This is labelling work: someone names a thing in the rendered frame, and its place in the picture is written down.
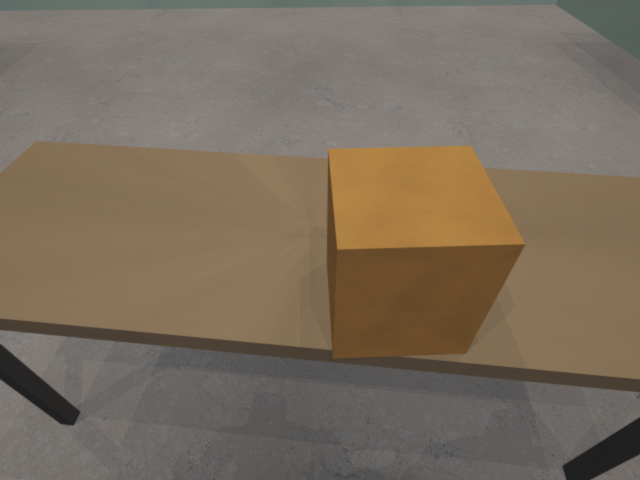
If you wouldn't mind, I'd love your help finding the carton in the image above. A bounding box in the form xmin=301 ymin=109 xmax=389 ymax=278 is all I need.
xmin=327 ymin=146 xmax=525 ymax=359

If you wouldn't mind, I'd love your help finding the table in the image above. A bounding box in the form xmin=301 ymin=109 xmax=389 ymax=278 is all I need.
xmin=0 ymin=141 xmax=640 ymax=480

